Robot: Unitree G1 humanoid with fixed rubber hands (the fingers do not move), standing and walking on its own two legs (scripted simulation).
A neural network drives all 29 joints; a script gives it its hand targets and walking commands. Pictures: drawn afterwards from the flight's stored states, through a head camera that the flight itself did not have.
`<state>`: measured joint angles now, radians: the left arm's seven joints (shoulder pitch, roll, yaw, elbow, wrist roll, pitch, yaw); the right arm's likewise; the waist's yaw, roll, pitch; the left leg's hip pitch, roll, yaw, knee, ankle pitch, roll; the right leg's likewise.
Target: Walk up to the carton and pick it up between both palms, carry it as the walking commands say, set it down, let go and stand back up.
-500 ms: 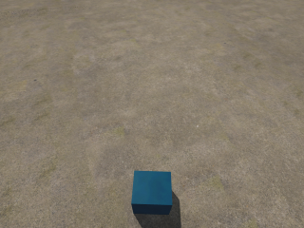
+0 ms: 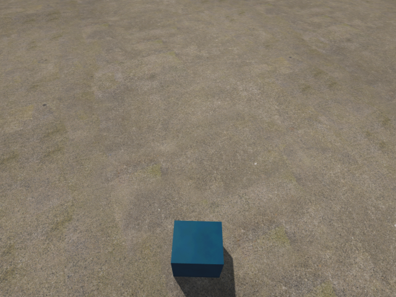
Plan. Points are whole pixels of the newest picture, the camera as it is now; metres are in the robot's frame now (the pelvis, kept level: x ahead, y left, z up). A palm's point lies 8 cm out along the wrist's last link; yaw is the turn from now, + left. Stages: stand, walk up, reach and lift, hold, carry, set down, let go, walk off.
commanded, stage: walk up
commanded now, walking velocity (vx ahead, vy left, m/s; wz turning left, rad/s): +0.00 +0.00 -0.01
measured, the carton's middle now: (197, 249) +0.44 -0.01 -0.67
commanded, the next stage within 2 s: none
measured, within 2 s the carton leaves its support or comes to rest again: neither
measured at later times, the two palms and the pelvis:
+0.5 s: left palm out of the picture +0.02 +0.22 -0.15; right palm out of the picture -0.01 -0.25 -0.14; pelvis +0.00 -0.03 -0.01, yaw +0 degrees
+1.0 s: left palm out of the picture +0.03 +0.18 -0.16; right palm out of the picture -0.01 -0.28 -0.15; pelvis +0.00 -0.05 -0.01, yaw +2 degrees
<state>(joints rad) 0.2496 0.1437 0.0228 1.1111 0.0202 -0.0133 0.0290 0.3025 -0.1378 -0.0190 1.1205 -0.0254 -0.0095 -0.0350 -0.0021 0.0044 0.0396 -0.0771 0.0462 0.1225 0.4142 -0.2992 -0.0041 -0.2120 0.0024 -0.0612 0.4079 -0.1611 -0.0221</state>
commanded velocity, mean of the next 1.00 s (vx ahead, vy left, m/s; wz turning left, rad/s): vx -0.01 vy -0.02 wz -0.01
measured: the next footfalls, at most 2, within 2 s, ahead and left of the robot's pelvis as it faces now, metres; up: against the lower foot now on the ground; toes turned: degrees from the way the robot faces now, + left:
right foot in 0.58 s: +0.08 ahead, -0.20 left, +0.00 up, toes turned -4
right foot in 1.30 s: +0.01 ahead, -0.16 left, +0.00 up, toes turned +5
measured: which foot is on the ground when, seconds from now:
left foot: down 0.00-1.00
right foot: down 0.00-0.32, up 0.34-0.56, down 0.58-1.00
